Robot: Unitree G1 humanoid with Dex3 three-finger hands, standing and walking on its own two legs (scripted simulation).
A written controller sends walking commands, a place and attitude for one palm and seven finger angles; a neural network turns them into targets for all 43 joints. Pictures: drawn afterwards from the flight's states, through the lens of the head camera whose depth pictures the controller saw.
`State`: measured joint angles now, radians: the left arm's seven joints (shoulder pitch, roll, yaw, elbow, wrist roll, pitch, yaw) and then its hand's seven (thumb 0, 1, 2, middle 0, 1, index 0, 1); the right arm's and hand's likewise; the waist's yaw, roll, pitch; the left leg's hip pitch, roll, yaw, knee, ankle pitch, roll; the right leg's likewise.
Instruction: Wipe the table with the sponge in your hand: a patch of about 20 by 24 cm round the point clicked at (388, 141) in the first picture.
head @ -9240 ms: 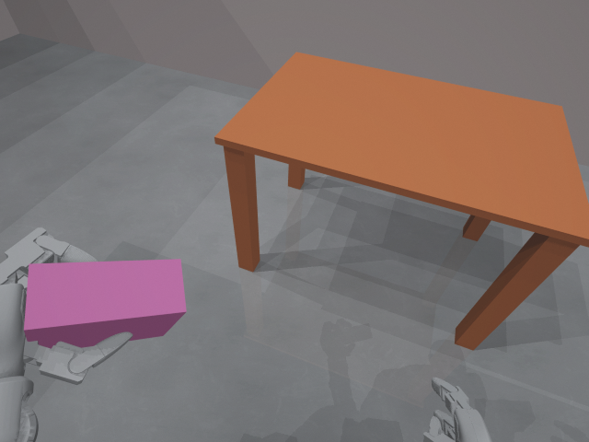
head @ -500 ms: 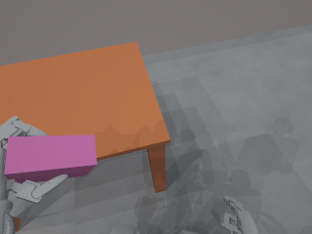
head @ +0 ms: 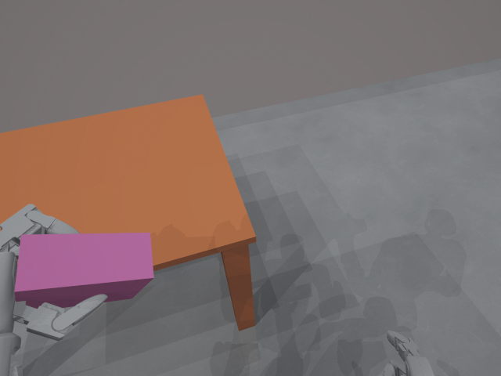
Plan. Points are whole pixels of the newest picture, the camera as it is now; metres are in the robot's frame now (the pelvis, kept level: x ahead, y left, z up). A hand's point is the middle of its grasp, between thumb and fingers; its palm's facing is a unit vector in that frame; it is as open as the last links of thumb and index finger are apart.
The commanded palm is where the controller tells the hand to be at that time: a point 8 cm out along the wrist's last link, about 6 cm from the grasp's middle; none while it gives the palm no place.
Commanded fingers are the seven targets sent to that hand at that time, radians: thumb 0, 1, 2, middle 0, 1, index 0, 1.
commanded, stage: come to a stop and stand still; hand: left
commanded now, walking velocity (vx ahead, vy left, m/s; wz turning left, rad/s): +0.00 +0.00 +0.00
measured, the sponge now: (105, 270) +0.22 +0.19 +0.13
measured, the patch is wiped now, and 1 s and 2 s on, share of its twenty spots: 0.00 0.00 0.00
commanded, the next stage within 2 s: none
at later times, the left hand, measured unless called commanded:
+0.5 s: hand (46, 253) +0.24 +0.27 +0.15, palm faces +0.27 -0.86 -0.43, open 10.1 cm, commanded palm +0.18 +0.31 +0.18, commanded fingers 0.00 0.10 1.30 -1.20 -1.60 -1.20 -1.60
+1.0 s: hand out of the picture +0.26 +0.36 +0.16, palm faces +0.35 -0.86 -0.37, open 10.1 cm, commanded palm +0.20 +0.39 +0.18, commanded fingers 0.00 0.10 1.30 -1.20 -1.60 -1.20 -1.60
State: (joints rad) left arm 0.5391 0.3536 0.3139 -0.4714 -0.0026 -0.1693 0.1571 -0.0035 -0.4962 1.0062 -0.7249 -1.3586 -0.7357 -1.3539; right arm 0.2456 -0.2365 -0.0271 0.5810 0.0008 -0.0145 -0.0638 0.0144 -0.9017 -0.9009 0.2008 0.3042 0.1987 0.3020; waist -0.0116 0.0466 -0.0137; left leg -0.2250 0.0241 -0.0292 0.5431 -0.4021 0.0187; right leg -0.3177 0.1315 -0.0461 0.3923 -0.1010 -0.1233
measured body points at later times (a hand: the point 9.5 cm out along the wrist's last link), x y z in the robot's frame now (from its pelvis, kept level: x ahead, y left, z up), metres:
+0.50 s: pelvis +0.01 +0.04 +0.01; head +0.04 +0.04 +0.45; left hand +0.21 +0.31 +0.18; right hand +0.17 -0.21 -0.08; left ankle -0.03 +0.14 -0.74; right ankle +0.07 -0.02 -0.74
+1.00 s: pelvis +0.04 +0.11 +0.00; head +0.06 +0.15 +0.45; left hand +0.23 +0.40 +0.18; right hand +0.24 -0.09 -0.05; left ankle -0.03 +0.14 -0.73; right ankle +0.07 -0.02 -0.73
